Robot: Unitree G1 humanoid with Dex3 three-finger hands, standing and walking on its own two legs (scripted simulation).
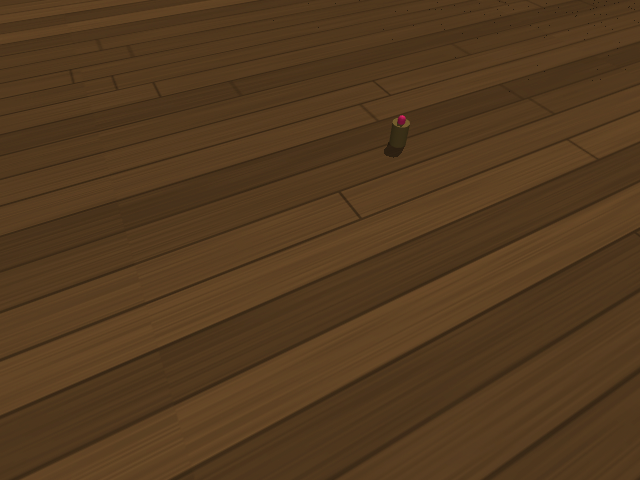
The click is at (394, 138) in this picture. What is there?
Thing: necked bottle
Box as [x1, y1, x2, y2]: [389, 115, 409, 147]
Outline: 402,115 395,118 392,122 389,143 396,147 401,147 405,144 409,122
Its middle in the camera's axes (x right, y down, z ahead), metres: +0.40 -0.56 +2.04
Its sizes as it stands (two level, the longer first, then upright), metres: 0.087 0.087 0.161
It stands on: the floor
